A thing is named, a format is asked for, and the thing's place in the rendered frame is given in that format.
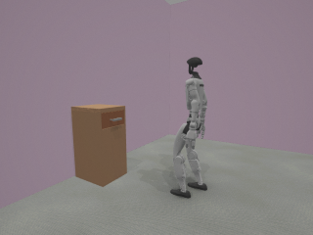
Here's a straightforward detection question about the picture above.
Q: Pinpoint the robot left thigh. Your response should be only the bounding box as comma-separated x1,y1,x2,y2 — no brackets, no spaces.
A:
173,122,191,163

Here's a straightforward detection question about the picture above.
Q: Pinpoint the handle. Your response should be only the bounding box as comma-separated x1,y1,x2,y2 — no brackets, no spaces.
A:
110,117,122,121

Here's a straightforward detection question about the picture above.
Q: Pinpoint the left robot forearm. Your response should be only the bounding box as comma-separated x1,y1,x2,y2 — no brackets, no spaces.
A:
189,100,200,130

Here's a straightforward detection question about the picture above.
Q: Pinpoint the robot right hand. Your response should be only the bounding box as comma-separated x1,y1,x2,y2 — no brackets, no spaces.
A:
196,123,205,139

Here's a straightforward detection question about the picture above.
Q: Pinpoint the left robot foot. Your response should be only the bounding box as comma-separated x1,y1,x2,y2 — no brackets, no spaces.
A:
170,189,191,199

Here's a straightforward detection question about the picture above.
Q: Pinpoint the left robot upper arm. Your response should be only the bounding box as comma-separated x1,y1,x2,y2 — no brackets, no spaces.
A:
185,78,201,105

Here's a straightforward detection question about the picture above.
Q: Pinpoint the right robot upper arm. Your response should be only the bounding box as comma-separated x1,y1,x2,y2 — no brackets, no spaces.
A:
202,88,207,106

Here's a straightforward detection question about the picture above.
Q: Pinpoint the robot left hand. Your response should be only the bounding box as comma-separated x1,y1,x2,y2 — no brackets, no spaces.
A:
185,129,197,150

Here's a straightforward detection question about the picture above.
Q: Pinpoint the right robot forearm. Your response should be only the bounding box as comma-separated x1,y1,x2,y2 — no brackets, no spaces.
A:
199,104,207,123

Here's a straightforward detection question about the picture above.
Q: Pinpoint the cabinet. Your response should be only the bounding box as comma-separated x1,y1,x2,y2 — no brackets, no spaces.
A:
70,104,127,187

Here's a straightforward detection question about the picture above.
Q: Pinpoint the drawer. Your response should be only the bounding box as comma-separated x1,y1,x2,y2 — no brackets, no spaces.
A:
101,110,124,129

